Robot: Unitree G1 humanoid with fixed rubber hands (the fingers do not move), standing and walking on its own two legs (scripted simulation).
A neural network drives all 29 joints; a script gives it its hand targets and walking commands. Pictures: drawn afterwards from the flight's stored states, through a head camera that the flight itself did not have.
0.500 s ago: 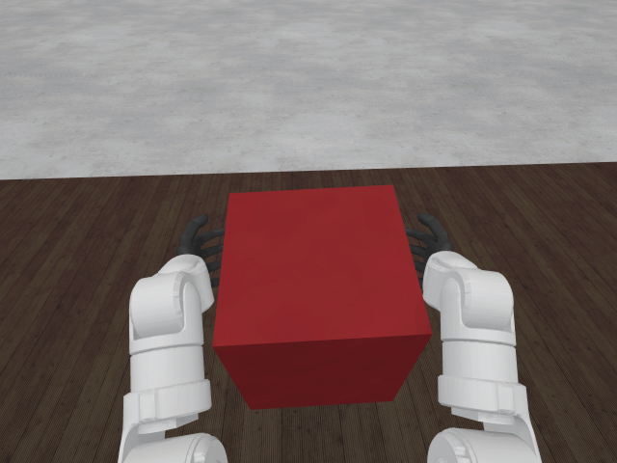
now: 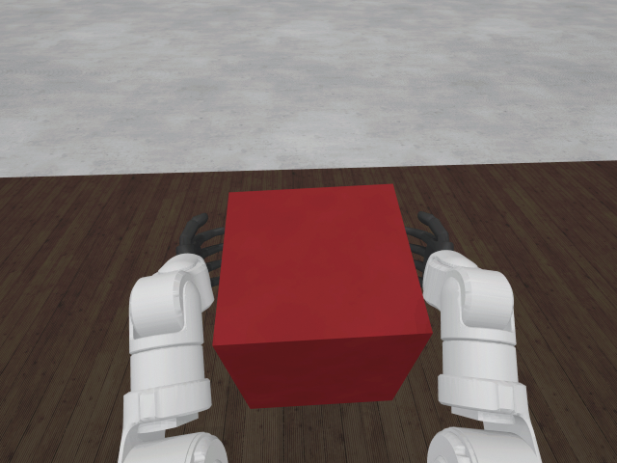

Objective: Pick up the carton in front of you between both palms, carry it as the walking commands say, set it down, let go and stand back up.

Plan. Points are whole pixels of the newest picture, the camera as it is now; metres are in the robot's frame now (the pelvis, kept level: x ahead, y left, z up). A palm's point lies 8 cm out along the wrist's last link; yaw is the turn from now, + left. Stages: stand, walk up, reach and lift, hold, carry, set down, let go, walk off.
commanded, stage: carry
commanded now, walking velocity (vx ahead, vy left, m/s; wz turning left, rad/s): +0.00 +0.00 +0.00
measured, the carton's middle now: (316, 304) +0.32 +0.00 +0.04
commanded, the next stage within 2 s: none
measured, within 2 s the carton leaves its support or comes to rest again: neither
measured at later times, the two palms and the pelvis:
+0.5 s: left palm (217, 243) +0.37 +0.13 +0.12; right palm (447, 252) +0.35 -0.17 +0.11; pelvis +0.04 -0.01 +0.00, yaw -1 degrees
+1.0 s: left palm (233, 166) +0.61 +0.14 +0.07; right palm (395, 164) +0.61 -0.16 +0.07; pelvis +0.28 -0.01 -0.04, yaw -3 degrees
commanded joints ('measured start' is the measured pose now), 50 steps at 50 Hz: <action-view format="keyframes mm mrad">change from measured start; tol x32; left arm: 1 -573 -780 -582 -45 -173 -2 -5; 50 -476 -734 -672 -134 -238 -32 -16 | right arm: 1 -619 759 571 -74 173 -19 8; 50 -411 641 566 -125 134 -55 -1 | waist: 1 -2 8 -309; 24 -33 100 -262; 28 78 -290 -270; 46 19 -129 -272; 50 -85 298 -499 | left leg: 1 115 174 -152 -76 338 -4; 9 113 175 -151 -80 334 -4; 15 130 285 -390 -295 -444 119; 24 226 250 -231 -111 84 105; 30 -574 30 -107 572 -359 -34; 37 -507 69 -82 334 -22 -54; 47 220 6 16 -160 414 18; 50 672 412 -698 -77 436 226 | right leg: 1 113 -126 110 -40 228 -33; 17 -276 -13 7 192 -300 -41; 25 34 25 -62 -74 -70 -44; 28 556 -336 529 -181 144 -242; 46 346 -103 26 118 636 -63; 50 -407 71 96 874 -431 1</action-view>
